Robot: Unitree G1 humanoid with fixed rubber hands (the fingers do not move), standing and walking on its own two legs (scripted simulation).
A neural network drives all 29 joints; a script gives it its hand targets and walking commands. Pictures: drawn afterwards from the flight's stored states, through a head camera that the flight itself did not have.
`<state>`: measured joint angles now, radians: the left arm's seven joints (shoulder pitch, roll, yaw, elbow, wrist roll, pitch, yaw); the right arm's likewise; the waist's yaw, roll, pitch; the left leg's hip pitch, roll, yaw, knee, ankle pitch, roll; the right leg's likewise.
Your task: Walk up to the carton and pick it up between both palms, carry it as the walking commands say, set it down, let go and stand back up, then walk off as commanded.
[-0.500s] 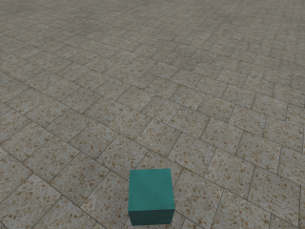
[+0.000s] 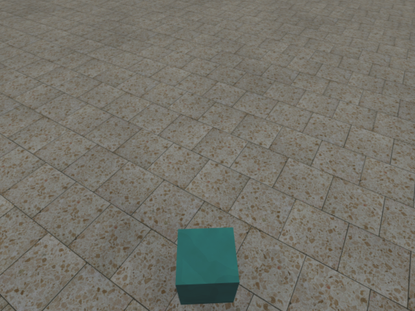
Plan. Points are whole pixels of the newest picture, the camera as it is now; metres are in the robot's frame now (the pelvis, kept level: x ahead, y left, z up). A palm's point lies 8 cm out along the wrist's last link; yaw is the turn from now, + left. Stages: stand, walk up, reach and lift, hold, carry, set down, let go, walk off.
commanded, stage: walk off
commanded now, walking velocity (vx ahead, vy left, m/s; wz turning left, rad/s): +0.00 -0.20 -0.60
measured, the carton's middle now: (206, 266) +0.44 +0.03 -0.64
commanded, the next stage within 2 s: stand in 1.98 s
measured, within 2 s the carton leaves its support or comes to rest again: neither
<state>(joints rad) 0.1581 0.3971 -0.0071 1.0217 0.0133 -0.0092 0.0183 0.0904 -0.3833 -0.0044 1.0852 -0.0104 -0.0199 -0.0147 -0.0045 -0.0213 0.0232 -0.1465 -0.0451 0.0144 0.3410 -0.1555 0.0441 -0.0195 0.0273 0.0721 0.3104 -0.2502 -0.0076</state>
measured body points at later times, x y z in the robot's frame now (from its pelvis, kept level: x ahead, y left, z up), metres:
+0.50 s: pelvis -0.05 -0.12 -0.02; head -0.03 -0.15 +0.43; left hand +0.08 +0.15 -0.14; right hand -0.04 -0.45 -0.16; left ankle +0.00 +0.06 -0.71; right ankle -0.06 -0.24 -0.75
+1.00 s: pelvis -0.08 -0.21 +0.00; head -0.04 -0.18 +0.44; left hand +0.14 +0.00 -0.15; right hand -0.20 -0.49 -0.11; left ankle -0.04 -0.08 -0.75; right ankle -0.16 -0.33 -0.65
